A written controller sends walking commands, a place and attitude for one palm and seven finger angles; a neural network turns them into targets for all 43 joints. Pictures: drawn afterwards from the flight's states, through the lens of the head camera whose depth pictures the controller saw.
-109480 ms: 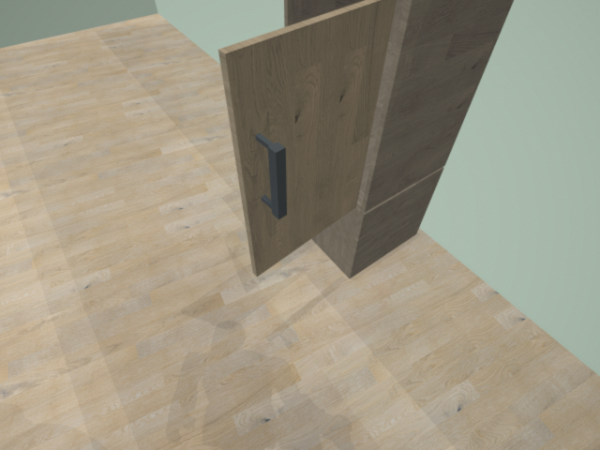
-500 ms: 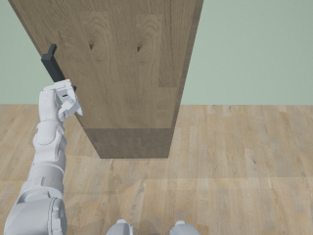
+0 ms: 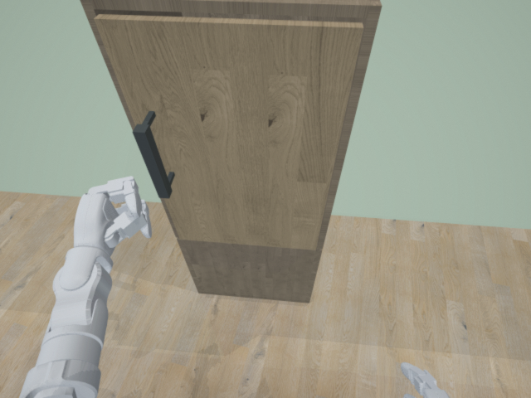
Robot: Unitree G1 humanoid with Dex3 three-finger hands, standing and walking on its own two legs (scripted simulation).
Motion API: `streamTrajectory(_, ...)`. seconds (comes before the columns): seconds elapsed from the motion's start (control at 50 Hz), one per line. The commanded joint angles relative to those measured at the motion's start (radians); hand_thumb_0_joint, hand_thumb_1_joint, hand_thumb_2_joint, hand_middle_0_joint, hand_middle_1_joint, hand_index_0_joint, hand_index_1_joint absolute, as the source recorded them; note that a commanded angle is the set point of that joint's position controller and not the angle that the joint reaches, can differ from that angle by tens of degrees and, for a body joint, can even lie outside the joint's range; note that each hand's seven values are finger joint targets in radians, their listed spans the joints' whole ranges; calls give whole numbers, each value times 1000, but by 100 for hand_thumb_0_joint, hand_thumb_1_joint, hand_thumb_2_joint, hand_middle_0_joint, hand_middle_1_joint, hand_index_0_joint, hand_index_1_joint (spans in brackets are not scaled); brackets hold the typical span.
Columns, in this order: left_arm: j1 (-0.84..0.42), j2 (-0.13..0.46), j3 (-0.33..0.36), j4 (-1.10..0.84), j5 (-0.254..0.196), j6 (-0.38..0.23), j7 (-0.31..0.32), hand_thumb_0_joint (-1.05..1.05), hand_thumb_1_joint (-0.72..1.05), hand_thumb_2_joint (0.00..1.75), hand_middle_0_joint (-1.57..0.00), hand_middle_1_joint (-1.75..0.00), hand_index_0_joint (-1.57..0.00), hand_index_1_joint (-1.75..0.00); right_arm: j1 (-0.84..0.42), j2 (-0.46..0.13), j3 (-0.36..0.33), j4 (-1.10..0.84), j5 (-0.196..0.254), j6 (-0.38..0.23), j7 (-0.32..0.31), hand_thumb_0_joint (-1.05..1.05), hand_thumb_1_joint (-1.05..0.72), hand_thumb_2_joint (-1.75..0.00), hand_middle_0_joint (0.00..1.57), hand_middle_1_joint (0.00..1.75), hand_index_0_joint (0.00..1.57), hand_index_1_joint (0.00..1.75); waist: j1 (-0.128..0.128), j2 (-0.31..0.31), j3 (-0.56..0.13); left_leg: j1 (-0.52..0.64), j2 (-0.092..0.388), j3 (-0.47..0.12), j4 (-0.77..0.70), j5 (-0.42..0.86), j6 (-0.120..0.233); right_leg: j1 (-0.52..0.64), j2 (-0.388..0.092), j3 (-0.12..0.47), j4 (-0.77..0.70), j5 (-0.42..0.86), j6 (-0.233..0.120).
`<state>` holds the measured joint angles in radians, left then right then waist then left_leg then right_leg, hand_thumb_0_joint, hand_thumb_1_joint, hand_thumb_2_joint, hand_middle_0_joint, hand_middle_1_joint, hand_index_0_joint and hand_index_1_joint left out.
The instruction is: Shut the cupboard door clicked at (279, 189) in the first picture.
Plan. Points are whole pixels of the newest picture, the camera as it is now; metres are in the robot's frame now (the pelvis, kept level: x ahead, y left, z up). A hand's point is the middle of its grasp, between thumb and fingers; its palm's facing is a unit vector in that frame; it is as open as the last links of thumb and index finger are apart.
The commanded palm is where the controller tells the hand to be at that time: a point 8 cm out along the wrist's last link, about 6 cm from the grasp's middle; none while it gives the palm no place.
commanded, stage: draw the hand back to the body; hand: left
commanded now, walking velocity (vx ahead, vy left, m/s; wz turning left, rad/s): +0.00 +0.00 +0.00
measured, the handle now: (158, 157) +0.54 +0.24 +0.05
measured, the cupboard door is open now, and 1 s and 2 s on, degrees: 0 0 0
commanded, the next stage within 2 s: step back with the hand held close in 1.32 s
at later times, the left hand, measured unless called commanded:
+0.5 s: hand (84, 255) +0.26 +0.23 +0.14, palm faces +0.27 -0.92 -0.27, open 3.3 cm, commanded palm +0.22 +0.28 +0.16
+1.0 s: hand out of the picture +0.21 +0.27 +0.21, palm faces +0.46 -0.77 -0.44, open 6.5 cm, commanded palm +0.16 +0.30 +0.22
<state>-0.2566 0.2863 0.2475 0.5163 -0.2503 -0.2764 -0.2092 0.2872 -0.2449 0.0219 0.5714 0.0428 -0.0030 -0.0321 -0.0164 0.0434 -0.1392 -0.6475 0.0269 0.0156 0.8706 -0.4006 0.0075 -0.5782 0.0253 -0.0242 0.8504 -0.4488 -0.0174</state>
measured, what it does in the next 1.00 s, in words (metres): stands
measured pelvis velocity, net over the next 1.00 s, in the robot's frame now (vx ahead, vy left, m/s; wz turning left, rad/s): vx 0.03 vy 0.00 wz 0.01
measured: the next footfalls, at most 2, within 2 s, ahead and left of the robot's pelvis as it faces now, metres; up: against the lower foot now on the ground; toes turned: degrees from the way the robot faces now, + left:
none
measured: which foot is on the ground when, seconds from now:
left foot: down 0.00-1.00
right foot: down 0.00-1.00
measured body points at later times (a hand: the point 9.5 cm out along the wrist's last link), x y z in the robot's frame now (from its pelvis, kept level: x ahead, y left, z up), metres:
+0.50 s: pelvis -0.01 +0.01 +0.03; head -0.02 -0.01 +0.48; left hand +0.24 +0.28 +0.16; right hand +0.17 -0.22 -0.05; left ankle +0.02 +0.11 -0.70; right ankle -0.02 -0.11 -0.70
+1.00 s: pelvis +0.03 +0.00 +0.04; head +0.00 -0.03 +0.49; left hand +0.18 +0.31 +0.23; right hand +0.22 -0.21 -0.04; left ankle +0.02 +0.11 -0.70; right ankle -0.02 -0.11 -0.70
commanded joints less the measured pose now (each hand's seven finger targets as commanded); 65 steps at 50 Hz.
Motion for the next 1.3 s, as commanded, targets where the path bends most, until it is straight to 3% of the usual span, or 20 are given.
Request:
streamTrajectory(0.0,-228,164,41,-291,-36,-22,-12,0,90,90,-130,-150,-130,-150,-44,-136,-51,-153,14,-60,-24,0,-90,-90,20,30,20,30,-5,-47,-186,194,-29,-10,-138,237,26,141,3,12,-158,385,11)
streamTrajectory(0.06,-253,159,20,-365,-36,-32,-18,0,90,90,-130,-150,-130,-150,-60,-133,-44,-144,12,-83,-30,0,-90,-90,20,30,20,30,-17,-13,-180,238,-27,-23,-160,190,24,119,6,9,-177,309,8)
streamTrajectory(0.12,-220,189,37,-415,-42,-33,-21,0,90,90,-130,-150,-130,-150,-85,-132,-36,-141,13,-107,-39,0,-90,-90,20,30,20,30,-5,35,-180,263,-28,-28,-184,136,22,126,3,15,-203,222,5)
streamTrajectory(0.16,-206,230,73,-433,-45,-21,-20,0,90,90,-124,-144,-124,-144,-101,-134,-33,-136,14,-119,-47,0,-90,-90,20,30,20,30,7,22,-166,265,-27,-36,-204,113,21,137,2,14,-217,183,2)
streamTrajectory(0.22,-130,231,82,-492,-51,8,-21,0,90,90,-116,-135,-116,-135,-129,-125,-24,-150,14,-140,-51,0,-90,-90,20,30,20,30,27,37,-168,291,-28,-38,-232,119,21,171,-2,11,-231,182,2)
streamTrajectory(0.24,-112,296,64,-535,81,25,100,0,90,90,-113,-132,-113,-132,-162,-105,-36,-147,8,-121,-65,0,-90,-90,20,30,20,30,42,29,-132,320,-32,-28,-268,116,24,181,-29,54,-306,166,-7)
streamTrajectory(0.28,36,196,20,-574,103,66,189,0,90,90,-108,-126,-108,-126,-166,-97,-30,-158,5,-115,-72,0,-90,-90,20,30,20,30,32,3,-70,333,-22,-35,-306,97,20,179,-30,32,-328,143,-2)
streamTrajectory(0.3,83,195,11,-601,117,76,211,0,90,90,-105,-123,-105,-123,-167,-102,-31,-157,6,-112,-74,0,-90,-90,20,30,20,30,37,-26,-68,343,-18,-37,-325,98,23,210,-27,27,-344,141,-2)
streamTrajectory(0.34,135,188,7,-643,138,95,250,0,90,90,-100,-117,-100,-117,-179,-97,-26,-151,4,-102,-76,0,-90,-90,20,30,20,30,33,-12,-37,376,-15,-27,-352,112,22,237,-28,21,-366,157,0)
streamTrajectory(0.4,202,213,32,-702,154,110,284,0,90,90,-92,-108,-92,-108,-192,-102,-26,-150,-1,-99,-78,0,-90,-90,20,30,20,30,40,-45,-14,413,-9,-22,-393,135,25,285,-25,17,-405,176,1)
streamTrajectory(0.46,193,225,49,-771,173,119,303,0,90,90,-83,-99,-83,-99,-205,-94,-19,-146,-4,-101,-79,0,-90,-90,20,30,20,30,42,0,-1,465,-11,-14,-425,172,22,312,-24,12,-428,212,1)
streamTrajectory(0.58,321,210,63,-911,185,129,322,0,90,90,-67,-81,-67,-81,-210,-81,-15,-132,-18,-131,-70,0,-90,-90,20,30,20,30,56,72,-5,546,-8,-12,-465,296,15,392,-23,1,-449,327,-5)
streamTrajectory(0.68,431,207,94,-969,185,142,320,0,90,90,-53,-66,-53,-66,-211,-80,-18,-124,-26,-137,-58,0,-90,-90,20,30,20,30,63,32,33,559,-4,-5,-481,364,12,420,-23,-6,-468,387,0)
streamTrajectory(0.7,463,228,121,-960,184,146,320,0,90,90,-50,-63,-50,-63,-213,-86,-21,-120,-29,-140,-57,0,-90,-90,20,30,20,30,69,-12,53,548,-2,-6,-481,369,15,421,-20,-5,-480,395,3)
streamTrajectory(0.82,553,253,187,-1070,184,148,317,0,90,90,-34,-45,-34,-45,-213,-76,-22,-122,-33,-139,-49,0,-90,-90,20,30,20,30,81,55,16,585,-7,7,-478,456,14,466,-30,-5,-475,469,5)
streamTrajectory(0.9,647,279,239,-1125,179,149,321,0,90,90,-23,-33,-23,-33,-219,-74,-32,-122,-35,-146,-47,0,-90,-90,20,30,20,30,89,12,21,584,1,6,-470,483,13,471,-26,-6,-480,493,9)
streamTrajectory(1.0,643,219,190,-1063,181,165,316,0,90,90,-20,-30,-20,-30,-212,-77,-35,-109,-33,-140,-48,0,-90,-90,20,30,20,30,70,-8,106,570,2,13,-475,446,18,421,-28,-5,-498,470,15)
streamTrajectory(1.08,610,231,197,-1046,179,166,319,0,90,90,-20,-30,-20,-30,-213,-79,-38,-113,-34,-128,-57,0,-90,-90,20,30,20,30,74,-46,83,577,-6,16,-478,411,28,429,-33,-1,-494,450,19)
streamTrajectory(1.14,589,256,212,-1094,182,154,324,0,90,90,-20,-30,-20,-30,-222,-75,-38,-113,-37,-133,-60,0,-90,-90,20,30,20,30,82,7,28,592,-14,19,-477,406,30,459,-39,8,-493,450,16)
streamTrajectory(1.28,620,273,234,-1122,184,141,334,0,90,90,-20,-30,-20,-30,-229,-66,-34,-102,-38,-151,-60,0,-90,-90,20,30,20,30,86,44,50,581,-17,23,-470,417,24,463,-37,8,-501,467,13)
